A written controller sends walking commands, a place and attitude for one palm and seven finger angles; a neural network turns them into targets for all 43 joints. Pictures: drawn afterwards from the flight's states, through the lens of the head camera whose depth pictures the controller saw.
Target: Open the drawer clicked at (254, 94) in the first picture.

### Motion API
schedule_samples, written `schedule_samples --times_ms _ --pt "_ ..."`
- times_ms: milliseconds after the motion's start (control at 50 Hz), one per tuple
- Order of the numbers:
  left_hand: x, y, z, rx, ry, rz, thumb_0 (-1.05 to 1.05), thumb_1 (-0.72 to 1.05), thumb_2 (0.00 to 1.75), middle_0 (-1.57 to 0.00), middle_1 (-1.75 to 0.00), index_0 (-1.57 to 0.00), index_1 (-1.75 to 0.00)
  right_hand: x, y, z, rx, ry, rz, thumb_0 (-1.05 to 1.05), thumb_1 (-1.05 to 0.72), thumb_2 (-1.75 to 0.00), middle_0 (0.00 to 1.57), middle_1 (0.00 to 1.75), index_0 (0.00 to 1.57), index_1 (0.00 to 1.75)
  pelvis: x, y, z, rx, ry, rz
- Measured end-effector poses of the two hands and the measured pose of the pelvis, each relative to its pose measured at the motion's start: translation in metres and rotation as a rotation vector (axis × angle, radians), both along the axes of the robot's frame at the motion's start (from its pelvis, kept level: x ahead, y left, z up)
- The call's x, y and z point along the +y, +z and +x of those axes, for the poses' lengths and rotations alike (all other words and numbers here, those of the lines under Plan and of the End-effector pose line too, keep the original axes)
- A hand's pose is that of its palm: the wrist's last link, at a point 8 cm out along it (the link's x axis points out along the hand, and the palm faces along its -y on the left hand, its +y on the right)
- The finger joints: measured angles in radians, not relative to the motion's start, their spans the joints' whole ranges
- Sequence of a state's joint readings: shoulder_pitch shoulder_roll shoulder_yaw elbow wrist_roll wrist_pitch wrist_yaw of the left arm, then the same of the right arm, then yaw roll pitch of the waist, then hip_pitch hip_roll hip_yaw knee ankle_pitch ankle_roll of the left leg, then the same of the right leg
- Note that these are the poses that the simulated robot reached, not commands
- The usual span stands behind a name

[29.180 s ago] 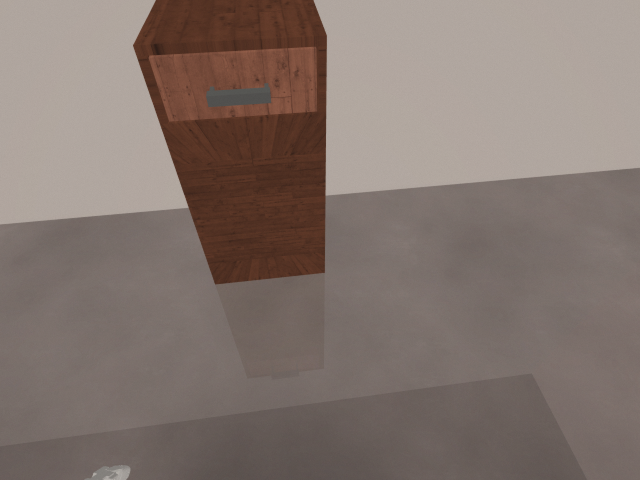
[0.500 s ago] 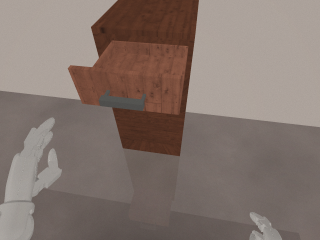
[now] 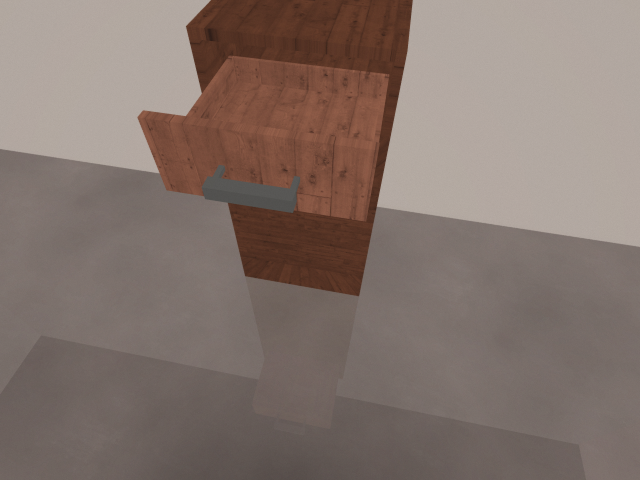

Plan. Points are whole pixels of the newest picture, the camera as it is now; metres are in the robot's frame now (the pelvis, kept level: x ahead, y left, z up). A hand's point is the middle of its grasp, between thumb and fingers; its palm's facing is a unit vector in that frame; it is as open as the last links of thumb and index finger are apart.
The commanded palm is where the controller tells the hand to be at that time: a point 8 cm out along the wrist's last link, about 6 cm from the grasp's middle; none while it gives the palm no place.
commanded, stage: let the arm hang, fingers relaxed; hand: left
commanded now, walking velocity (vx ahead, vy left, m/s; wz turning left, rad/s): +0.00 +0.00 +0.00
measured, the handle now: (254, 185) +0.54 +0.15 +0.02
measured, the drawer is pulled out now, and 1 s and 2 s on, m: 0.27 0.27 0.27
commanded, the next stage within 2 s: look to check the result in 0.52 s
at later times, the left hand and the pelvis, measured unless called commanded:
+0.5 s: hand out of the picture +0.00 +0.16 -0.18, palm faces +0.02 -0.98 -0.18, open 7.3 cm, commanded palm none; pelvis +0.00 +0.00 +0.00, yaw -1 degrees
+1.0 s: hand out of the picture +0.00 +0.15 -0.18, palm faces +0.02 -0.99 -0.17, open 7.4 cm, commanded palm none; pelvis +0.01 -0.01 +0.00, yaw -1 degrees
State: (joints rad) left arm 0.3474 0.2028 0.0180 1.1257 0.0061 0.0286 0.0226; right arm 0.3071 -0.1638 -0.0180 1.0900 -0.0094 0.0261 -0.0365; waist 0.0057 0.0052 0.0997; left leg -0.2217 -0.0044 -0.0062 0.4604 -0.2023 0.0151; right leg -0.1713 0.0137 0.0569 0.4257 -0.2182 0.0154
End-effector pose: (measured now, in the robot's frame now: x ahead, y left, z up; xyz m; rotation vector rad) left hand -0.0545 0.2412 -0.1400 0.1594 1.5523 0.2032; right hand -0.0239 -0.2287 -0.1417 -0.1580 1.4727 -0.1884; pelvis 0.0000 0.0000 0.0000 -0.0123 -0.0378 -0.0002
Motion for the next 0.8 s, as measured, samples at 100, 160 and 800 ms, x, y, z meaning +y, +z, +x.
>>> schedule_samples --times_ms 100,160,800 --pt "-0.008 -0.002 0.008 -0.02 -0.014 -0.018 0.0 0.92 0.9 -0.2 -0.3 -0.2 -0.3 0.014 -0.004 -0.002 -0.01 -0.018 0.032 0.01 -0.91 -0.89 0.2 0.3 0.2 0.3 0.002 0.0 0.0 -0.008 -0.006 0.003" --pt "-0.015 -0.005 0.019 -0.055 -0.023 -0.034 0.0 0.91 0.9 -0.2 -0.3 -0.2 -0.3 0.022 -0.006 0.0 -0.022 -0.024 0.052 0.01 -0.91 -0.89 0.2 0.3 0.2 0.3 0.003 0.0 -0.001 -0.009 -0.008 0.005" --pt "-0.035 -0.006 0.039 -0.078 -0.023 -0.05 0.0 0.91 0.9 -0.2 -0.3 -0.2 -0.3 0.015 -0.008 -0.002 -0.005 -0.052 0.057 0.01 -0.91 -0.89 0.2 0.3 0.2 0.3 -0.007 0.0 0.005 -0.001 -0.016 0.009"
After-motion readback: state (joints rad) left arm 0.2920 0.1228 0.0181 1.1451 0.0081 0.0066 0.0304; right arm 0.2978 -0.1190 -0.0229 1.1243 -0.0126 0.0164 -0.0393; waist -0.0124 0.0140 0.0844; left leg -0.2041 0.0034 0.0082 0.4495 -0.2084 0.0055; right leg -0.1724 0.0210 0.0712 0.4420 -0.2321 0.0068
